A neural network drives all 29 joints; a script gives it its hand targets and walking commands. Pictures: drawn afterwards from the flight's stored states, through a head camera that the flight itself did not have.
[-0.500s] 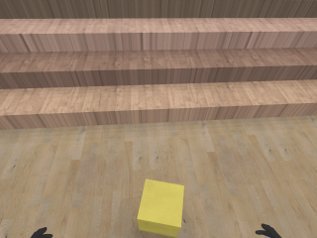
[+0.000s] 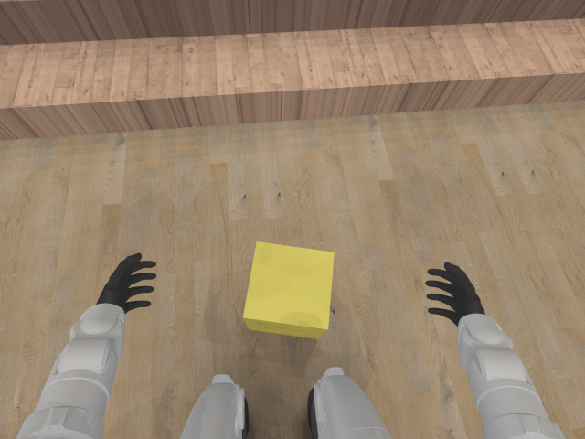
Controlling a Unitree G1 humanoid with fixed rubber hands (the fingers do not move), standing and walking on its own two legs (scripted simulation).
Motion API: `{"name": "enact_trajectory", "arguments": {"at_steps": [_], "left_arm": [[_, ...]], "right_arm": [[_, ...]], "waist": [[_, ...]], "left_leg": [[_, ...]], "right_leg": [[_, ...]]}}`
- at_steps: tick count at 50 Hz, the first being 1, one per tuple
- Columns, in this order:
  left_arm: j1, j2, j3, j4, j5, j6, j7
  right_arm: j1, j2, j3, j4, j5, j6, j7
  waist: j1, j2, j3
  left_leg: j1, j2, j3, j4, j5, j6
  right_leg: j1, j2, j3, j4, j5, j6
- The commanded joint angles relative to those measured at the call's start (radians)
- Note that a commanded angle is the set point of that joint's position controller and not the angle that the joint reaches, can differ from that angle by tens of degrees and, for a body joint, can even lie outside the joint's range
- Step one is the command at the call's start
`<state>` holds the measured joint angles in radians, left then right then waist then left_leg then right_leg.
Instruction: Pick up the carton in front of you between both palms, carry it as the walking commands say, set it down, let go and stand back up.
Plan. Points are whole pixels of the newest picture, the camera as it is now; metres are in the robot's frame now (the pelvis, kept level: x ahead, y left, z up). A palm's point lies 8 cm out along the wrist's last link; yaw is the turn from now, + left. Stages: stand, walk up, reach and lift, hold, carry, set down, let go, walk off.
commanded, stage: reach and lift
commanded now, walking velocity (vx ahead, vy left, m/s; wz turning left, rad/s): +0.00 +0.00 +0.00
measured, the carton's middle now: (288, 293) +0.42 -0.04 -0.59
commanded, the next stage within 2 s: none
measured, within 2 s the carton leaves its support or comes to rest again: neither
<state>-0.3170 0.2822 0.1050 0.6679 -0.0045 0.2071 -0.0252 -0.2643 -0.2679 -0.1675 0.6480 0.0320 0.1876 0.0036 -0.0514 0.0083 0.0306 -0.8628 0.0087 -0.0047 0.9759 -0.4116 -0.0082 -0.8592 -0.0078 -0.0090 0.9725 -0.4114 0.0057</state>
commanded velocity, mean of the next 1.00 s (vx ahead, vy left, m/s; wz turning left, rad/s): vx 0.00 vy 0.00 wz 0.00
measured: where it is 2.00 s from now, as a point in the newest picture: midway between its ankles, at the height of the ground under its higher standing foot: outside the picture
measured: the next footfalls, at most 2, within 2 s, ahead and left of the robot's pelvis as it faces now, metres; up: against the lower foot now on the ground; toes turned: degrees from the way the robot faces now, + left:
none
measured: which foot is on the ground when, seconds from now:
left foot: down 0.00-1.00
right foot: down 0.00-1.00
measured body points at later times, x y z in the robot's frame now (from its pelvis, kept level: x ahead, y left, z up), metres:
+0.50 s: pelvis -0.07 +0.00 -0.07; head +0.22 +0.00 +0.28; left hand +0.48 +0.15 -0.16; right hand +0.41 -0.24 -0.16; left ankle +0.03 +0.12 -0.68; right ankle +0.03 -0.12 -0.68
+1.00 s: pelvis -0.07 +0.01 -0.24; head +0.27 +0.01 +0.06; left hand +0.46 +0.15 -0.40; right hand +0.40 -0.24 -0.39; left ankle +0.03 +0.12 -0.68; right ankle +0.03 -0.12 -0.68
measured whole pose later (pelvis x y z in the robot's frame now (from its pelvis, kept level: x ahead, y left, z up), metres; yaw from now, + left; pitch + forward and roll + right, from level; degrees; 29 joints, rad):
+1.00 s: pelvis -0.07 +0.01 -0.24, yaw -2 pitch +50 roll -3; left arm -1.12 0.33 0.07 0.90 -0.11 0.08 0.10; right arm -0.99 -0.23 -0.26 0.84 0.18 0.03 -0.09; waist -0.09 0.02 -0.02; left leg -2.16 0.00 -0.03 1.82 -0.52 0.00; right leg -2.14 -0.01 -0.01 1.80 -0.52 0.02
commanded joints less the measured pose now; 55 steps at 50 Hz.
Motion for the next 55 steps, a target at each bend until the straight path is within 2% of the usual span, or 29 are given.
{"name": "enact_trajectory", "arguments": {"at_steps": [1, 10, 15, 19, 26, 32, 37, 42, 45, 49, 55], "left_arm": [[-0.21, 0.115, 0.034, -0.036, -0.012, -0.013, 0.008], [-0.715, 0.151, 0.063, 0.091, -0.015, 0.008, 0.009], [-0.953, 0.165, 0.069, 0.194, -0.017, 0.002, 0.002], [-1.087, 0.172, 0.089, 0.268, 0.001, -0.019, -0.001], [-1.088, 0.127, 0.136, 0.279, 0.065, -0.071, 0.011], [-0.98, 0.049, 0.165, 0.253, 0.102, -0.122, 0.031], [-0.938, 0.034, 0.126, 0.237, 0.071, -0.152, 0.062], [-0.965, 0.072, 0.03, 0.163, -0.016, -0.168, 0.102], [-1.008, 0.107, -0.013, 0.115, -0.073, -0.162, 0.119], [-1.095, 0.14, -0.047, 0.094, -0.121, -0.144, 0.128], [-1.194, 0.177, -0.053, 0.234, -0.147, -0.129, 0.129]], "right_arm": [[-0.176, -0.122, -0.051, -0.057, 0.02, -0.018, -0.017], [-0.615, -0.079, -0.101, 0.003, 0.041, 0.002, -0.057], [-0.81, -0.058, -0.14, 0.058, 0.033, 0.0, -0.079], [-0.923, -0.037, -0.183, 0.09, 0.008, -0.017, -0.087], [-0.898, 0.005, -0.233, 0.078, -0.032, -0.083, -0.071], [-0.82, 0.05, -0.254, 0.099, -0.056, -0.15, -0.044], [-0.775, 0.032, -0.25, 0.131, -0.034, -0.18, -0.043], [-0.794, -0.037, -0.183, 0.111, 0.056, -0.2, -0.063], [-0.825, -0.076, -0.137, 0.09, 0.117, -0.197, -0.079], [-0.919, -0.112, -0.09, 0.068, 0.172, -0.178, -0.098], [-1.04, -0.122, -0.057, 0.169, 0.2, -0.153, -0.122]], "waist": [[-0.018, 0.006, -0.541], [-0.037, 0.027, -0.706], [-0.064, 0.048, -0.796], [-0.084, 0.063, -0.876], [-0.083, 0.079, -1.021], [-0.07, 0.079, -0.995], [-0.073, 0.088, -0.999], [-0.072, 0.128, -1.154], [-0.072, 0.142, -1.226], [-0.079, 0.136, -1.249], [-0.072, 0.098, -1.069]], "left_leg": [[0.203, -0.053, -0.027, -0.008, 0.455, -0.021], [-0.01, -0.059, 0.006, 0.024, 0.092, -0.016], [-0.103, -0.066, 0.016, 0.054, 0.015, -0.014], [-0.149, -0.075, 0.011, 0.078, 0.02, -0.011], [-0.146, -0.09, -0.004, 0.12, 0.204, -0.006], [-0.315, -0.085, -0.022, 0.261, 0.354, -0.009], [-0.488, -0.08, -0.027, 0.433, 0.391, -0.021], [-0.473, -0.074, -0.022, 0.61, 0.448, -0.028], [-0.449, -0.075, -0.016, 0.7, 0.43, -0.032], [-0.482, -0.07, -0.005, 0.783, 0.318, -0.032], [-0.68, -0.049, 0.008, 0.848, 0.063, -0.018]], "right_leg": [[0.082, 0.045, -0.002, -0.034, 0.471, 0.04], [-0.084, 0.041, -0.03, -0.005, 0.153, 0.044], [-0.168, 0.053, -0.048, 0.026, 0.077, 0.044], [-0.228, 0.057, -0.055, 0.05, 0.085, 0.049], [-0.294, 0.068, -0.059, 0.093, 0.258, 0.056], [-0.485, 0.069, -0.05, 0.229, 0.384, 0.056], [-0.655, 0.074, -0.049, 0.398, 0.413, 0.058], [-0.736, 0.073, -0.056, 0.563, 0.448, 0.064], [-0.767, 0.07, -0.066, 0.641, 0.428, 0.063], [-0.798, 0.057, -0.079, 0.724, 0.33, 0.06], [-0.853, 0.027, -0.068, 0.804, 0.121, 0.055]]}}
